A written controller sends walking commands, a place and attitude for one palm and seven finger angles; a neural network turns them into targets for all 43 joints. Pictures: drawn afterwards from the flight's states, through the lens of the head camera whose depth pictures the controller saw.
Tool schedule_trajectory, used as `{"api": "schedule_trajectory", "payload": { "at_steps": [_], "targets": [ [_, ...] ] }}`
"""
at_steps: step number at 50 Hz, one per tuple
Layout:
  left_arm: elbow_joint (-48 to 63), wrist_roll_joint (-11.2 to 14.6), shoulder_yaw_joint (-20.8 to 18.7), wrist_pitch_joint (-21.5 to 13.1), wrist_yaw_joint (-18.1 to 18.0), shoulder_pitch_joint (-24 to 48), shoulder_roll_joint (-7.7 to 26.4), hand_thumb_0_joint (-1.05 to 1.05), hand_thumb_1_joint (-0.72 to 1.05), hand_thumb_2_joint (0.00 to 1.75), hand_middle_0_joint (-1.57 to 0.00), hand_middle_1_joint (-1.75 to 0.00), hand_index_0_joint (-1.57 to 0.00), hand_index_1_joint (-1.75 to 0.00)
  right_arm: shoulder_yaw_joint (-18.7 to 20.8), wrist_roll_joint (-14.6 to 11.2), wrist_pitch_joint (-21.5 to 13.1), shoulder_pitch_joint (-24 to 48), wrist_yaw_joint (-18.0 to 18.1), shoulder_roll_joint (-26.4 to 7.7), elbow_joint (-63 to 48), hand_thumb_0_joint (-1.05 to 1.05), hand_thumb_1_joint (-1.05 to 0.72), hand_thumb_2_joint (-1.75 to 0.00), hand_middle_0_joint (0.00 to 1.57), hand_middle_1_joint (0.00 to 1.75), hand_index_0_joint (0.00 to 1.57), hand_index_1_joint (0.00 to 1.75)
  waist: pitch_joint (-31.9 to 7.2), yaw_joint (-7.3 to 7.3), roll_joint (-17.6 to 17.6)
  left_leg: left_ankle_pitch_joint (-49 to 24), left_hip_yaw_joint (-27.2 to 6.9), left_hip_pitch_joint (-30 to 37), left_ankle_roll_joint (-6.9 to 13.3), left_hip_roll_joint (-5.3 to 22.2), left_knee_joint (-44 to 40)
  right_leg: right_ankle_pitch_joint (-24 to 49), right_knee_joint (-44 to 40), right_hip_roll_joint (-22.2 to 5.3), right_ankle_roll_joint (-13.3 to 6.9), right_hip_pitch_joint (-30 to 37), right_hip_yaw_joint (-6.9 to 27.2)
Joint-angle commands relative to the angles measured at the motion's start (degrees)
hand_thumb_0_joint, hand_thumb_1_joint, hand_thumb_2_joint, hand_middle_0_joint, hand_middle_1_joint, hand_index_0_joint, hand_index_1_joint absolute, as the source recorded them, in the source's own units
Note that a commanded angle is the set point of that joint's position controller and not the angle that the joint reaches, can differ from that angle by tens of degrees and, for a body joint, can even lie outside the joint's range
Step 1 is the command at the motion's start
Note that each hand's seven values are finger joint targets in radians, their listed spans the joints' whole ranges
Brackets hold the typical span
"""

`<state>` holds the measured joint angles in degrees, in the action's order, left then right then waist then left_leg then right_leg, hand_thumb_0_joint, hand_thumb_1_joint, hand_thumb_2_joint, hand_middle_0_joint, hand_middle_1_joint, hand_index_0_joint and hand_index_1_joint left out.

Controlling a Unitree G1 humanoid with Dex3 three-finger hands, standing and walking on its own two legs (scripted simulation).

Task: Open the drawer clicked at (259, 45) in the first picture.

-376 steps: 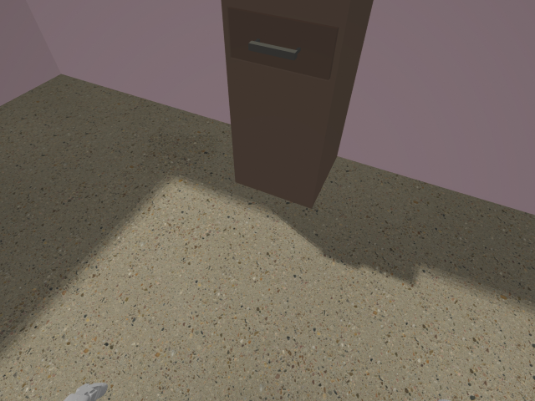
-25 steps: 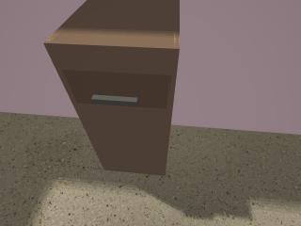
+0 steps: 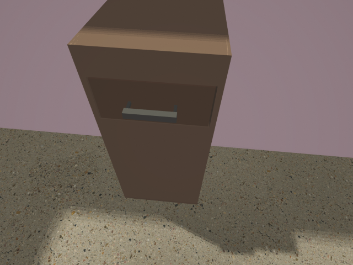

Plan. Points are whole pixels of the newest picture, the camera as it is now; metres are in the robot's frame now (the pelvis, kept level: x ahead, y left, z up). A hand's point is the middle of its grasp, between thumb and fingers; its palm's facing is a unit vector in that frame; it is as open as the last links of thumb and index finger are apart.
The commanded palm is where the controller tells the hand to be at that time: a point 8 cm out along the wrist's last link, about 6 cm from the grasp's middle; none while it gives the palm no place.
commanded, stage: look again from close up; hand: left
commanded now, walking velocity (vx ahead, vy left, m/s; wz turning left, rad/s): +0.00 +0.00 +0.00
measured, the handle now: (151, 110) +0.56 +0.12 +0.00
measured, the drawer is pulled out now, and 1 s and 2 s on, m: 0.00 0.00 0.00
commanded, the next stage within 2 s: shuffle to correct the standing spot in 0.02 s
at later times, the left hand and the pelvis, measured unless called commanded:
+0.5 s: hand out of the picture +0.02 +0.13 -0.18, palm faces +0.00 -0.98 -0.19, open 7.3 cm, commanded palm none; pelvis +0.02 -0.04 -0.01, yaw +0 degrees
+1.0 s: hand out of the picture +0.04 +0.19 -0.17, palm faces +0.04 -0.97 -0.24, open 7.3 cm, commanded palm none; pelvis +0.00 -0.01 -0.01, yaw +1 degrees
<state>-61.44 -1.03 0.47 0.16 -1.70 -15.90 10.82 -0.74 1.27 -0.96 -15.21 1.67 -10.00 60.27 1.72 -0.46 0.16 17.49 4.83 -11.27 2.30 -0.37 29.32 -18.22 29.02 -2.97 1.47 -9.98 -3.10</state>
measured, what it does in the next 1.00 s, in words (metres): stands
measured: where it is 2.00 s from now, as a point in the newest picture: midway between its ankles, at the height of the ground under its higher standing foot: outside the picture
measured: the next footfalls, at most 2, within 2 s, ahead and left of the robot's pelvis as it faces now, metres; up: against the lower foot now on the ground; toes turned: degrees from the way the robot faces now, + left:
none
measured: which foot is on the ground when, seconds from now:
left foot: down 0.00-1.00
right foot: down 0.00-1.00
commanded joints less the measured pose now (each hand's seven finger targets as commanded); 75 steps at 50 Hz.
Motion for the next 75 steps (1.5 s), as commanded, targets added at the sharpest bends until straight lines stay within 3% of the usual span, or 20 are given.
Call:
{"api": "schedule_trajectory", "payload": {
  "at_steps": [1,8,14,16,18,20,21,25,32,38,39,40,41,42,44,45,49,51,61,75],
  "targets": [
    [1.4,0.2,-0.8,-0.5,-0.3,-3.5,4.1,0.00,0.90,0.90,-0.20,-0.30,-0.20,-0.30,0.6,-0.3,-0.9,-3.3,0.2,-6.2,-1.3,0.00,-0.90,-0.90,0.20,0.30,0.20,0.30,1.1,-0.24,-1.5,-14.6,-8.0,-1.0,1.6,7.5,-8.5,6.7,-3.1,-2.2,-2.6,-0.5,2.1],
    [0.4,0.1,-0.9,-0.3,-0.2,-3.6,4.0,0.00,0.90,0.90,-0.20,-0.30,-0.20,-0.30,0.6,-0.3,-0.8,-4.4,0.4,-5.9,0.6,0.00,-0.90,-0.90,0.20,0.30,0.20,0.30,0.5,0.25,-1.1,-15.2,-7.9,1.0,1.8,8.0,-8.3,6.1,-2.2,-1.9,-2.6,-1.1,1.3],
    [2.6,-0.7,-1.8,1.0,0.8,-2.5,2.8,0.00,0.90,0.90,-0.20,-0.30,-0.20,-0.30,2.7,0.4,0.2,-7.6,1.7,-8.6,1.0,0.00,-0.90,-0.90,0.20,0.30,0.20,0.30,2.8,1.73,-6.8,-18.0,-16.0,5.4,7.5,16.5,-9.6,-6.4,8.2,1.5,-2.6,-13.4,-1.6],
    [3.7,-0.8,-2.3,1.0,1.2,-1.6,2.1,0.00,0.90,0.90,-0.20,-0.30,-0.20,-0.30,3.0,0.6,0.3,-7.6,1.7,-8.5,0.6,0.00,-0.90,-0.90,0.20,0.30,0.20,0.30,2.4,1.65,-7.1,-18.2,-15.6,2.8,8.5,17.4,-8.6,-9.2,8.8,1.2,-3.3,-12.6,-0.8],
    [2.2,-0.5,-2.5,0.0,1.1,-6.1,1.5,0.00,0.90,0.90,-0.20,-0.30,-0.20,-0.30,2.4,0.2,0.1,-4.2,1.4,-6.3,-0.1,0.00,-0.90,-0.90,0.20,0.30,0.20,0.30,0.6,-1.11,-4.1,-15.4,-8.5,-5.1,4.2,11.6,-3.1,3.1,-2.0,-0.3,-3.8,-0.8,2.0],
    [0.0,0.0,-2.3,-1.4,0.4,-8.6,4.5,0.00,0.90,0.90,-0.20,-0.30,-0.20,-0.30,1.0,-0.3,-0.4,-3.0,0.7,-1.8,-0.6,0.00,-0.90,-0.90,0.20,0.30,0.20,0.30,-0.1,-0.98,6.4,0.6,-0.7,-10.0,-0.6,3.7,2.4,17.7,-6.4,-9.6,-6.6,4.4,10.9],
    [-0.3,0.2,-2.3,-2.0,0.1,-8.5,5.5,0.00,0.90,0.90,-0.20,-0.30,-0.20,-0.30,0.8,-0.4,0.0,-2.9,0.5,-0.5,-0.4,0.00,-0.90,-0.90,0.20,0.30,0.20,0.30,0.2,-0.88,10.7,6.8,-0.2,-9.9,-1.5,3.0,5.4,24.5,-9.0,-12.7,-8.2,3.4,13.9],
    [-0.2,0.1,-1.7,-2.6,-1.0,-6.1,4.4,0.00,0.90,0.90,-0.20,-0.30,-0.20,-0.30,0.8,-1.0,0.2,-4.5,0.4,0.1,1.8,0.00,-0.90,-0.90,0.20,0.30,0.20,0.30,-0.7,0.34,5.8,4.0,-2.2,-7.4,-2.0,4.3,4.8,49.5,-4.2,-12.2,-9.6,6.0,9.1],
    [1.5,0.4,-2.4,-1.1,-1.3,-4.0,5.3,0.00,0.90,0.90,-0.20,-0.30,-0.20,-0.30,1.5,-0.9,0.8,-3.1,0.7,-2.6,1.4,0.00,-0.90,-0.90,0.20,0.30,0.20,0.30,-1.8,-0.14,-1.7,-22.9,-3.2,1.4,-1.5,6.7,-0.9,30.5,-1.5,-6.7,-4.9,0.5,4.8],
    [1.8,0.1,-1.9,-0.7,-0.9,-3.1,4.3,0.00,0.90,0.90,-0.20,-0.30,-0.20,-0.30,1.4,-0.5,1.0,-1.1,0.4,-3.2,-0.1,0.00,-0.90,-0.90,0.20,0.30,0.20,0.30,0.0,-0.04,1.0,-13.8,-4.0,0.8,-1.2,6.3,-3.8,16.4,-4.9,-6.3,-4.8,-2.4,5.5],
    [5.7,-0.9,-1.6,-2.3,-1.0,-3.0,13.8,0.00,0.90,0.90,-0.20,-0.30,-0.20,-0.30,2.6,-0.4,0.6,1.5,-0.2,-10.6,-6.4,0.00,-0.90,-0.90,0.20,0.30,0.20,0.30,5.8,1.11,0.8,-12.2,-6.8,-1.5,-1.6,3.9,-3.1,20.3,-6.3,-4.7,-3.9,-2.7,6.9],
    [6.2,-0.5,-2.9,-2.4,-1.4,-3.0,9.4,0.00,0.90,0.90,-0.20,-0.30,-0.20,-0.30,3.1,0.1,-0.6,0.7,0.1,-8.6,-7.9,0.00,-0.90,-0.90,0.20,0.30,0.20,0.30,-4.9,0.76,-3.7,-15.5,-5.5,-1.4,-1.2,4.7,1.7,27.5,-1.7,-8.0,-4.8,1.5,8.0],
    [6.6,0.1,-2.5,-2.4,-1.5,-3.6,8.2,0.00,0.90,0.90,-0.20,-0.30,-0.20,-0.30,2.6,0.1,-0.3,-0.5,0.3,-5.2,-8.1,0.00,-0.90,-0.90,0.20,0.30,0.20,0.30,-10.5,0.87,-2.4,-14.7,-5.1,-2.0,-1.1,3.7,3.3,36.5,-0.3,-9.7,-6.3,6.9,9.1],
    [7.2,0.1,-2.6,-2.4,-1.6,-4.4,7.7,0.00,0.90,0.90,-0.20,-0.30,-0.20,-0.30,2.5,0.0,0.0,-1.1,0.3,-4.2,-8.8,0.00,-0.90,-0.90,0.20,0.30,0.20,0.30,-10.7,0.64,2.0,-8.9,-4.3,-4.6,-1.4,2.7,3.8,40.2,0.0,-10.8,-7.0,8.6,9.6],
    [8.3,-0.2,-2.2,-1.8,-1.5,-4.5,7.2,0.00,0.90,0.90,-0.20,-0.30,-0.20,-0.30,2.4,0.1,0.7,-0.6,-0.1,-3.5,-10.0,0.00,-0.90,-0.90,0.20,0.30,0.20,0.30,-6.2,0.44,9.5,-1.8,-3.4,-7.5,-0.9,1.7,3.9,42.1,-0.6,-11.0,-7.6,7.2,9.1],
    [9.0,-0.4,-2.4,-1.5,-1.5,-3.8,7.4,0.00,0.90,0.90,-0.20,-0.30,-0.20,-0.30,2.8,0.0,0.9,-0.8,-0.1,-4.0,-10.3,0.00,-0.90,-0.90,0.20,0.30,0.20,0.30,-4.0,0.82,10.1,-1.9,-3.2,-6.9,-0.8,1.8,3.4,38.8,-1.0,-10.7,-7.3,4.7,7.9],
    [11.5,-0.2,-2.1,0.0,-1.2,-1.3,6.8,0.00,0.90,0.90,-0.20,-0.30,-0.20,-0.30,2.9,0.2,0.6,-1.3,-0.4,-6.3,-9.7,0.00,-0.90,-0.90,0.20,0.30,0.20,0.30,-0.4,0.80,-1.9,-19.5,-6.7,-1.5,0.6,6.0,-1.4,14.7,0.1,-3.9,-3.8,-3.6,2.7],
    [11.3,0.1,-1.9,0.4,-1.0,-2.1,6.3,0.00,0.90,0.90,-0.20,-0.30,-0.20,-0.30,2.9,0.2,0.5,0.0,-0.4,-7.8,-9.8,0.00,-0.90,-0.90,0.20,0.30,0.20,0.30,1.3,-0.12,-2.5,-17.1,-8.8,-4.7,1.5,7.5,-3.8,7.3,-1.0,-2.2,-2.5,-2.9,1.3],
    [9.7,-0.2,-1.5,0.5,-0.4,-3.3,5.1,0.00,0.90,0.90,-0.20,-0.30,-0.20,-0.30,2.8,0.0,0.5,-0.6,-0.8,-7.9,-8.2,0.00,-0.90,-0.90,0.20,0.30,0.20,0.30,2.5,-0.24,-2.6,5.4,-11.1,-8.8,1.4,8.0,-14.2,3.9,-3.5,-1.8,-1.8,-0.9,1.1],
    [3.4,-0.5,-1.1,0.1,-0.6,-9.1,1.8,0.00,0.90,0.90,-0.20,-0.30,-0.20,-0.30,3.0,-0.5,0.9,-4.0,-0.6,-6.3,-2.5,0.00,-0.90,-0.90,0.20,0.30,0.20,0.30,3.5,0.04,-2.8,11.4,-11.5,-8.9,1.0,8.2,-17.8,3.8,-5.4,-2.0,-1.4,-1.1,1.2]
  ]
}}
